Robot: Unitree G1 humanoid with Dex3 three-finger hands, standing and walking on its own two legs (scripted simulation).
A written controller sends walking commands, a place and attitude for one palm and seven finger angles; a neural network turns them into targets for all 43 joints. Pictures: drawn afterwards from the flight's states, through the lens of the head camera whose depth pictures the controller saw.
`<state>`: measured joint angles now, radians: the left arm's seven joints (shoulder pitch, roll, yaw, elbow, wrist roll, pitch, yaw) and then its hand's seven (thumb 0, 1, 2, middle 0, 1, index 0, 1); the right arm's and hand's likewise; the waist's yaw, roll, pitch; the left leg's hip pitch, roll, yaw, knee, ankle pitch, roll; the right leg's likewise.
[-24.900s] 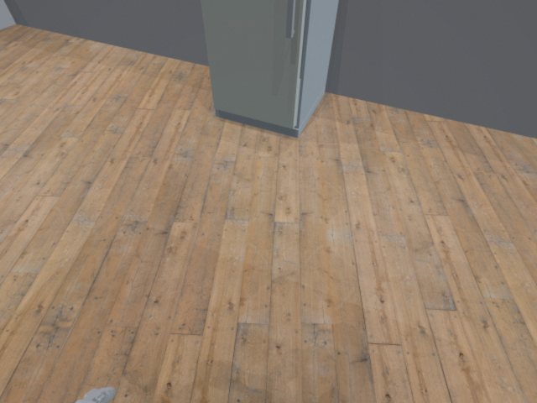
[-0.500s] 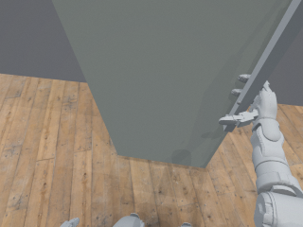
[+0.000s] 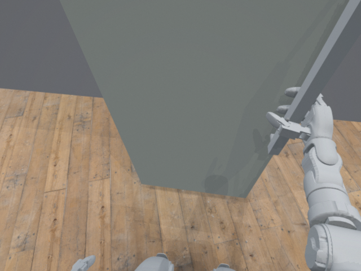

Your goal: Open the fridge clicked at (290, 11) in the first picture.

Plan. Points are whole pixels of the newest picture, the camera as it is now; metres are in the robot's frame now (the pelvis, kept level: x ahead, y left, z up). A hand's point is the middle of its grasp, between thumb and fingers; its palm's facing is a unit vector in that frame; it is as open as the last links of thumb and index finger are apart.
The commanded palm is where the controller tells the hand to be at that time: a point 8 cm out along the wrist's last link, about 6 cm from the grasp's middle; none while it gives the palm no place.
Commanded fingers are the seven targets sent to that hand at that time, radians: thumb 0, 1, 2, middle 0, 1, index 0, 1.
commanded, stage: grip the handle and tug to test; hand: right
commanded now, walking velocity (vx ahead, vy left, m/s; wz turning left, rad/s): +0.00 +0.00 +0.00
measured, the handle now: (307, 84) +0.50 -0.20 +0.15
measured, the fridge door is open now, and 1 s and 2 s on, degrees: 0 0 19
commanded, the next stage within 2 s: pull the door a little, standing still in 0.94 s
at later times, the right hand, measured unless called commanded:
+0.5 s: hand (287, 121) +0.45 -0.18 +0.08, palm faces +0.07 +1.00 +0.00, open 5.9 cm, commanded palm +0.42 -0.23 +0.08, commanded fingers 0.00 -0.90 -0.90 0.45 1.40 0.45 1.40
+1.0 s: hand (287, 121) +0.45 -0.18 +0.08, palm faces +0.06 +1.00 +0.01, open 6.0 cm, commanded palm +0.39 -0.23 +0.08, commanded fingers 0.00 -0.90 -0.90 0.45 1.40 0.45 1.40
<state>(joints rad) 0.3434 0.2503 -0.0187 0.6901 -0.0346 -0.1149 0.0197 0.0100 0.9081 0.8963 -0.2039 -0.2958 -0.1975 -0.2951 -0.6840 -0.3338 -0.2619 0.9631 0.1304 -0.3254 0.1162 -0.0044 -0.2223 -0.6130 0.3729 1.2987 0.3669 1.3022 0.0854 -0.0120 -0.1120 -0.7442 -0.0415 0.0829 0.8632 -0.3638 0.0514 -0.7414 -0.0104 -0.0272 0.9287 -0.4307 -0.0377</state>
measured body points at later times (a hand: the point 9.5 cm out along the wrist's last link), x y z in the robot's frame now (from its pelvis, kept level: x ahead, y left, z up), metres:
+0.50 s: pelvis +0.00 +0.00 +0.00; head +0.07 -0.01 +0.44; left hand +0.06 +0.26 -0.11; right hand +0.44 -0.23 +0.08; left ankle +0.03 +0.09 -0.69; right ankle +0.01 -0.09 -0.69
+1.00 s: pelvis +0.02 -0.01 +0.01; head +0.08 -0.02 +0.46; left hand +0.09 +0.25 -0.10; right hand +0.44 -0.23 +0.08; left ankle +0.03 +0.09 -0.69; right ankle +0.01 -0.09 -0.69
